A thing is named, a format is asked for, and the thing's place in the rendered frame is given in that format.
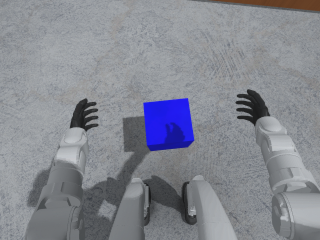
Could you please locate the right robot shin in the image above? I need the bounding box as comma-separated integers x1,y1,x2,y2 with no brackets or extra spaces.
187,175,204,215

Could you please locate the right robot hand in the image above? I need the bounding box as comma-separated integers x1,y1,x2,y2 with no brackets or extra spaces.
235,89,270,127

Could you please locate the robot shin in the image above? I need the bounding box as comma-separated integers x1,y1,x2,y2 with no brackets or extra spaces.
187,175,204,215
126,178,148,217

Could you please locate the carton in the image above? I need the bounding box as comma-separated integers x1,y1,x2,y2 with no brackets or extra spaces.
143,98,194,151

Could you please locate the right robot forearm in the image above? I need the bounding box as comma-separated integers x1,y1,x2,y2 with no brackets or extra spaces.
255,116,320,195

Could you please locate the left robot forearm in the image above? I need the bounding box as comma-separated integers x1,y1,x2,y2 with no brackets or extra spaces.
24,127,90,240

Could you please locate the robot right upper arm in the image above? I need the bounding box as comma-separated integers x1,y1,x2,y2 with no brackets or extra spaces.
271,192,320,240

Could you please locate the robot left upper arm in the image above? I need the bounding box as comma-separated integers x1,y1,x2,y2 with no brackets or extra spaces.
27,206,85,240

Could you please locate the left robot hand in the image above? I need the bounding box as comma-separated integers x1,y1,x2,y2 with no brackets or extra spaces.
70,98,99,132

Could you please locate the left robot shin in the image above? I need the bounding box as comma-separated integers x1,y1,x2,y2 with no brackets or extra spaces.
126,178,148,217

